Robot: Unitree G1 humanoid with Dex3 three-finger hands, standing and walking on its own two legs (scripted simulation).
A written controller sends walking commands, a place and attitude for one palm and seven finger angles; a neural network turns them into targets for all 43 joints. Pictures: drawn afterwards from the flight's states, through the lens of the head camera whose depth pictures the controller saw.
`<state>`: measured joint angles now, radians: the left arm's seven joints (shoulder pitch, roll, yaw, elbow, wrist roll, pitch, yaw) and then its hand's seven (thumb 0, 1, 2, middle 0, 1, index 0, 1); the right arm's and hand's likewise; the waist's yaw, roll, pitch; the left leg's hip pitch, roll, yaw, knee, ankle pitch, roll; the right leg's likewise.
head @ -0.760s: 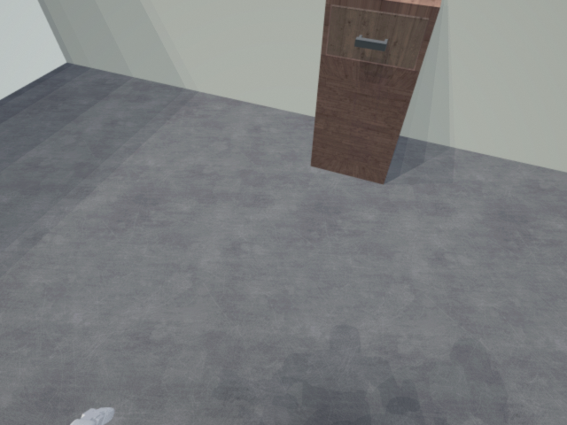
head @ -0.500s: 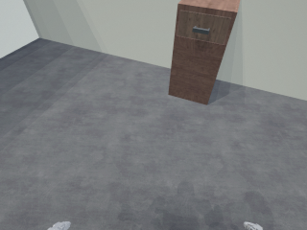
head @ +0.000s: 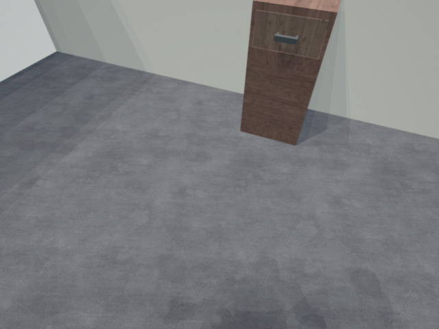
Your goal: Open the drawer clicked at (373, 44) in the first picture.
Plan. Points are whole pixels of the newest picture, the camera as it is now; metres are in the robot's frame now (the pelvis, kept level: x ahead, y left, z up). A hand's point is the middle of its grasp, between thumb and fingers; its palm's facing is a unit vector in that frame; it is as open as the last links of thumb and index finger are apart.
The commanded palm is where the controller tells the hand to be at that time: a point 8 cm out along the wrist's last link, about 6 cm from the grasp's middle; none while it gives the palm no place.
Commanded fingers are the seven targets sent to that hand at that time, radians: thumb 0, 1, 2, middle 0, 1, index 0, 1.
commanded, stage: stand and wait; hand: left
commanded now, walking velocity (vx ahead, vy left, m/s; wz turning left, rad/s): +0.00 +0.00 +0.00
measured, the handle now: (286, 37) +1.43 -0.25 -0.07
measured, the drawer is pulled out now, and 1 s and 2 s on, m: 0.00 0.00 0.00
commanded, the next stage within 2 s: look at it before walking up in 0.12 s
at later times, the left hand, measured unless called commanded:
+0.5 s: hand out of the picture +0.07 +0.24 -0.16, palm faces -0.03 -0.95 -0.32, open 7.4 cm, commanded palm none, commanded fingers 0.00 0.90 0.90 -0.20 -0.30 -0.20 -0.30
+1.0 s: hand out of the picture +0.05 +0.22 -0.18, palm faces -0.03 -0.97 -0.25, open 7.4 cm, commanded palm none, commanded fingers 0.00 0.90 0.90 -0.20 -0.30 -0.20 -0.30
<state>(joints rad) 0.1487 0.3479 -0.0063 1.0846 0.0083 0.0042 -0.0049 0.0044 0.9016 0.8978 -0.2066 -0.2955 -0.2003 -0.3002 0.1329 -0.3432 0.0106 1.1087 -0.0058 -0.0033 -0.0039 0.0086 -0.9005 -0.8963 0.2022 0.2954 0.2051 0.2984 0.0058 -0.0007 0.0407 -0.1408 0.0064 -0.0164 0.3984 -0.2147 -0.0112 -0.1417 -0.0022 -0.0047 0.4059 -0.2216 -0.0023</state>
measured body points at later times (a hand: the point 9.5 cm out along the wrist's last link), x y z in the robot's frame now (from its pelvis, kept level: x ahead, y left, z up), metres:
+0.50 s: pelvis +0.00 +0.00 +0.00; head +0.00 +0.00 +0.45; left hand +0.07 +0.29 -0.13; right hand +0.08 -0.30 -0.13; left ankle +0.00 +0.13 -0.74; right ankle +0.00 -0.12 -0.74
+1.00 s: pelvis +0.03 +0.00 -0.01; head +0.02 +0.00 +0.44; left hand +0.05 +0.27 -0.16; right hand +0.07 -0.27 -0.15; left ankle +0.00 +0.13 -0.74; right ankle +0.00 -0.12 -0.74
